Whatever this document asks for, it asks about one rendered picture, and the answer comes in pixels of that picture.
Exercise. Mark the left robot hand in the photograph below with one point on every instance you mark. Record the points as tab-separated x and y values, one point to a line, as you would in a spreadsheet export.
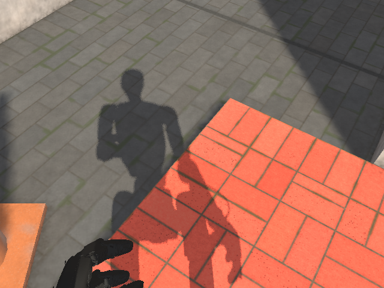
77	272

